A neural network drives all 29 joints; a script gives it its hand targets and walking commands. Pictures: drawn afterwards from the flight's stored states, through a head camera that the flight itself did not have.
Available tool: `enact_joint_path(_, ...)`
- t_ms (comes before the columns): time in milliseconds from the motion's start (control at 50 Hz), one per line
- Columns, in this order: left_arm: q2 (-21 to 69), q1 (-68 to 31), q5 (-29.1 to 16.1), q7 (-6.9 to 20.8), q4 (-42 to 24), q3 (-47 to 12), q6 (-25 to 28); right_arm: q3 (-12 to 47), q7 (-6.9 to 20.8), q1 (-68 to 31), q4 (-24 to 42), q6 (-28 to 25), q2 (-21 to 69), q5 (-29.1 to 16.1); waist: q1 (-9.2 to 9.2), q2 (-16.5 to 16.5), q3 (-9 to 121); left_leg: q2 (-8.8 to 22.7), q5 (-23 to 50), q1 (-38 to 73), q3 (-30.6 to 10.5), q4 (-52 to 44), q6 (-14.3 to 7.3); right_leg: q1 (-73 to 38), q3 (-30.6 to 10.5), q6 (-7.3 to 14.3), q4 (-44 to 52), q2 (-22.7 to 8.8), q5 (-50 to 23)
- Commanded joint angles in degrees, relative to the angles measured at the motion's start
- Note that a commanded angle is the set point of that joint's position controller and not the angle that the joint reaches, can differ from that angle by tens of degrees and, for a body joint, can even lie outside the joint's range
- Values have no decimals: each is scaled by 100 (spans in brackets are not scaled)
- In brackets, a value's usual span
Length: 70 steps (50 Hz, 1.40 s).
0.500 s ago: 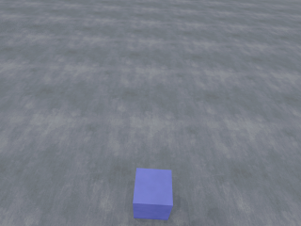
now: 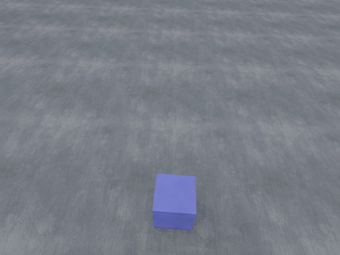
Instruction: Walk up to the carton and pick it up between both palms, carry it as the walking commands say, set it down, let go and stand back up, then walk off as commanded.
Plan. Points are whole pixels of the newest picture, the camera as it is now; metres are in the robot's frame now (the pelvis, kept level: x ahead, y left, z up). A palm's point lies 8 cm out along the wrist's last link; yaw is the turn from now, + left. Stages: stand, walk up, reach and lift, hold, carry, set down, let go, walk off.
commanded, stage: stand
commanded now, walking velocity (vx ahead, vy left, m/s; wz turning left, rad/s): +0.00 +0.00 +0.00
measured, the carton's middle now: (174, 202) +0.52 -0.03 -0.65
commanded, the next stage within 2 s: walk off in 0.08 s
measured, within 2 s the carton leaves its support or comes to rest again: neither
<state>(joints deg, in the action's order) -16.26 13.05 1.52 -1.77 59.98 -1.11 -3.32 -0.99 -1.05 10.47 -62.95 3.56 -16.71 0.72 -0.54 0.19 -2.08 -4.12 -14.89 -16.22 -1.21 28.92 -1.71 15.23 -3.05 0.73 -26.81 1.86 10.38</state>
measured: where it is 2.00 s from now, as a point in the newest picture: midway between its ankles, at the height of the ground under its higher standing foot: outside the picture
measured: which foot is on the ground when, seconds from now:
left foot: down 0.00-0.58, up 0.60-0.82, down 0.84-1.00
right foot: down 0.00-0.84, up 0.86-1.00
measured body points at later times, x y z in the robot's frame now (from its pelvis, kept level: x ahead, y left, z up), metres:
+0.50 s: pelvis +0.00 -0.01 +0.00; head -0.01 -0.01 +0.45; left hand -0.01 +0.24 -0.16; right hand +0.05 -0.27 -0.15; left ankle +0.04 +0.09 -0.74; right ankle +0.00 -0.13 -0.72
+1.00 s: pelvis +0.00 -0.09 +0.00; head +0.02 -0.05 +0.45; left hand +0.07 +0.17 -0.17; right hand +0.00 -0.34 -0.13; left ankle -0.01 +0.02 -0.74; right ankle -0.03 -0.22 -0.65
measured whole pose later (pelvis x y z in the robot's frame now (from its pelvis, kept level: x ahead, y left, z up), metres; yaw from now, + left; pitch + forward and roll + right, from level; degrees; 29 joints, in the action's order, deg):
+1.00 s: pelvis +0.00 -0.09 +0.00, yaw -1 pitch -1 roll -3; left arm -13.6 12.6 2.3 -0.5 55.3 4.9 -4.4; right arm -2.9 -5.1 16.2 -60.0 0.9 -8.7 2.1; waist -1.8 2.5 -2.7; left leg 5.4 -17.9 -12.9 5.4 31.3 -0.3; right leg 26.4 -2.7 -2.6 -64.5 3.9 24.2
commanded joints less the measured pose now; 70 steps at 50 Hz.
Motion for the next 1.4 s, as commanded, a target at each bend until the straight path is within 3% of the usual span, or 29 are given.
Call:
enact_joint_path(0,-1111,-465,12,-50,-386,242,115,-66,23,404,79,-116,-351,28,-178,728,196,370,-354,741,-255,684,66,1076,-1551,687,1570,-1400,1994)
enact_joint_path(80,-712,-323,-50,-2,-332,152,45,-12,-28,674,116,-176,-295,83,-166,224,-209,805,-716,245,-834,-752,-41,819,-997,311,991,-830,2030)
enact_joint_path(120,-579,28,-99,71,-223,187,19,-35,-56,604,57,-168,-523,73,120,-549,-458,1202,-2248,-564,-1520,-1895,-166,241,-416,104,370,-319,1517)
enact_joint_path(160,-339,536,-90,102,40,179,30,-6,-59,261,232,-247,-487,34,323,-889,-109,1418,-2294,-901,-1715,-2302,-214,-735,-72,62,-408,-115,698)
enact_joint_path(220,-123,717,-16,92,110,154,127,-52,-87,212,228,-289,-407,7,355,-558,15,1301,-1760,-723,-1357,-2088,-156,-816,-93,134,-394,-280,630)
enact_joint_path(320,-154,601,-9,-40,104,171,168,-201,-95,281,435,-262,-484,55,-62,-111,-399,1612,-1737,-560,-1446,-1849,-178,-37,-296,-3,-20,-304,813)
enact_joint_path(440,-9,971,109,-21,55,391,73,-365,-202,50,651,-264,-554,158,-50,-657,-350,2535,-629,-549,-2034,-1700,-860,400,156,-149,-1783,-465,1455)
enact_joint_path(520,242,1249,53,-11,-44,430,96,-447,-265,63,616,-163,-612,120,38,-723,-317,1870,454,-463,-1081,-800,-378,-259,427,-79,-41,-239,841)
enact_joint_path(540,-143,1248,105,-1,-115,538,117,-448,-266,385,543,-156,-476,129,-44,-292,-230,1639,104,-840,-865,-276,-147,-745,57,-19,568,-414,725)
enact_joint_path(560,-415,1180,109,31,-220,599,115,-410,-233,414,679,-172,-245,125,-67,894,-20,983,-711,-1331,-75,765,147,-1025,-1249,262,1145,-1536,319)
enact_joint_path(580,-489,1048,27,46,-353,536,103,-315,-281,20,806,-157,61,81,119,1560,45,448,-1990,-1211,454,2066,253,-351,-1542,871,1276,-1954,-373)
enact_joint_path(620,-147,967,146,-4,-409,447,80,-346,-322,-34,715,-108,80,0,99,675,-1,462,-2017,-1165,18,3600,71,60,-883,1231,870,-1647,-911)
enact_joint_path(660,-323,621,170,-74,-567,459,21,-318,-300,21,740,-119,115,68,10,718,-35,563,-1700,-1311,121,3779,6,-85,-659,1172,717,-1495,-1315)
enact_joint_path(720,-182,524,140,-71,-623,432,1,-239,-332,119,668,-183,299,65,36,546,151,740,-1539,-1088,454,2454,94,-441,-516,1157,493,-1307,-1871)
enact_joint_path(780,-152,729,63,-71,-462,434,1,-204,-384,526,565,-236,314,-10,-38,900,391,580,-766,-429,720,821,72,-798,-365,1062,-51,-1122,-2677)
enact_joint_path(820,-227,501,-30,-88,-528,464,36,-254,-440,1076,377,-317,47,101,-344,229,520,1192,780,765,139,-992,156,-235,-216,569,-519,-938,-1655)
enact_joint_path(840,20,711,-81,-65,-701,499,73,-450,-448,1228,416,-323,-828,188,-146,-1574,466,3077,2271,1709,-1955,-1255,-385,1406,454,26,-1652,-193,909)
enact_joint_path(860,-324,228,42,-62,-758,621,-4,-501,-475,1613,261,-244,-846,153,-581,-1846,132,3673,3812,1309,-2564,-1099,-1237,1894,296,-57,-3235,164,2629)
enact_joint_path(900,-200,86,115,33,-742,692,-26,-415,-505,1288,354,-262,-549,165,-338,-653,-49,3189,2814,753,-1888,-1078,-1271,1927,-580,-171,-4442,92,2011)
enact_joint_path(960,5,363,77,170,-700,714,-62,-407,-433,323,598,-340,-358,127,165,-928,-47,2259,2451,458,-595,-959,-615,1435,-239,-478,-4030,-37,1223)
enact_joint_path(1100,187,-431,-25,368,-1063,561,-207,-685,-303,907,473,-244,-725,214,-367,-1618,-91,2254,2281,384,-213,-920,-492,432,580,-555,-1558,-335,1500)
enact_joint_path(1140,43,16,-14,346,-955,613,-155,-764,-317,872,428,-195,-865,222,-191,-1642,-119,2279,2191,179,-235,-758,-339,-115,759,-388,-580,-336,1053)
enact_joint_path(1180,-155,628,89,305,-677,701,-47,-712,-290,1058,445,-167,-682,197,7,-714,170,1906,1625,-459,74,190,-47,-1489,799,-307,643,-201,338)
enact_joint_path(1200,-807,1000,123,314,-641,812,31,-600,-273,1181,592,-172,-100,267,179,1277,639,1257,-1054,-1169,663,1686,217,-2096,-520,-53,1008,-1611,-398)
enact_joint_path(1220,-1039,497,59,259,-936,764,73,-495,-377,893,702,-102,323,201,225,1878,350,647,-2510,-1847,679,2878,278,-1205,-1086,687,1042,-2181,-1184)
enact_joint_path(1240,-1118,756,93,229,-844,783,57,-440,-415,526,816,-78,214,72,497,2001,447,732,-2636,-1403,55,3604,122,-451,-1004,1226,1030,-2231,-756)
enact_joint_path(1280,-537,67,92,177,-873,602,4,-530,-359,278,823,-107,-141,55,92,1252,-150,785,-1729,-1470,79,3950,-35,-6,-389,962,1031,-1650,-317)
enact_joint_path(1320,-404,-371,105,90,-1075,508,22,-543,-276,833,599,-107,-172,124,-165,1125,79,816,-1411,-1292,403,3781,47,-120,-161,946,749,-1457,-1173)
enact_joint_path(1380,-353,-198,112,41,-1001,474,44,-443,-258,605,597,-117,99,98,-15,1108,152,860,-1473,-626,635,2604,51,110,-175,1043,601,-1383,-1306)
